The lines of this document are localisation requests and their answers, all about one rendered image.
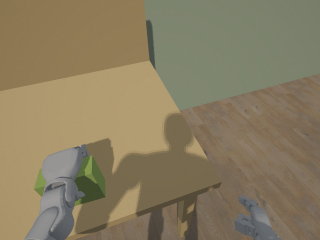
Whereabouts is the robot left hand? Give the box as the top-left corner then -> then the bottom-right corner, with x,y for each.
41,144 -> 89,201

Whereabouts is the right robot forearm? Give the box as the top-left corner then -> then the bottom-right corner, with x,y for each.
254,226 -> 282,240

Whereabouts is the table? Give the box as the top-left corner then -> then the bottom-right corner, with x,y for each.
0,0 -> 222,240

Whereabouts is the left robot forearm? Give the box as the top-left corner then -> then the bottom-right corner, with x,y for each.
24,178 -> 76,240

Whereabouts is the robot right hand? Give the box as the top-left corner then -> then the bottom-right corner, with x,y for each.
234,196 -> 272,240

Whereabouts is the sponge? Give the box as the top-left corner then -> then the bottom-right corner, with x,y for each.
34,155 -> 106,206

